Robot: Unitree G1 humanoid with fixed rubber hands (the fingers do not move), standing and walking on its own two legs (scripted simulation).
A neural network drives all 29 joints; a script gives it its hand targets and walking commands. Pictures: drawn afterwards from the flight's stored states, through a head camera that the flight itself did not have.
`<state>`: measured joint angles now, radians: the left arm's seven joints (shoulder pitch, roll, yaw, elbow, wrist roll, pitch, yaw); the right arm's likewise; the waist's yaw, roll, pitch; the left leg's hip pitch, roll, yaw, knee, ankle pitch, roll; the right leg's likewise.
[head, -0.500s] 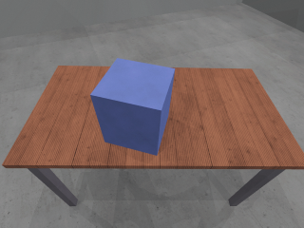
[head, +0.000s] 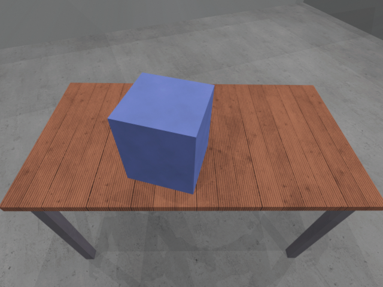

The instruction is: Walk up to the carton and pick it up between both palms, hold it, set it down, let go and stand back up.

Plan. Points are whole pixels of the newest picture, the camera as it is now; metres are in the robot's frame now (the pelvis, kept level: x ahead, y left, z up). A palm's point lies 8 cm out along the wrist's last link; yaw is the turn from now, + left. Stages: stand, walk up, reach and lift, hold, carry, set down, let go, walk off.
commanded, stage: stand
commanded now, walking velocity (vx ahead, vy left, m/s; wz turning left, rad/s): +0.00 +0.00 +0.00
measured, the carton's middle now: (168, 134) +0.52 +0.06 -0.02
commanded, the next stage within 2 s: none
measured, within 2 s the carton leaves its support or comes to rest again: neither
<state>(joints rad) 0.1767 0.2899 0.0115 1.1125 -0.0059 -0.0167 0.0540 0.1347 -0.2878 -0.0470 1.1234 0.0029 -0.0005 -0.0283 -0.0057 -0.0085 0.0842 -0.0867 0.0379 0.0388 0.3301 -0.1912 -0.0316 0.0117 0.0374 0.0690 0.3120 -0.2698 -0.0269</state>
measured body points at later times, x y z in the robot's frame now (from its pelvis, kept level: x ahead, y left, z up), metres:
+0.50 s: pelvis -0.02 +0.00 +0.00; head -0.01 +0.00 +0.45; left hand +0.02 +0.28 -0.14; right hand +0.02 -0.28 -0.14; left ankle -0.01 +0.14 -0.75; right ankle -0.06 -0.10 -0.75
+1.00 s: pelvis -0.02 +0.01 +0.00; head -0.01 +0.01 +0.45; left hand +0.02 +0.29 -0.15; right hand +0.01 -0.27 -0.14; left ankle -0.01 +0.14 -0.75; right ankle -0.06 -0.10 -0.75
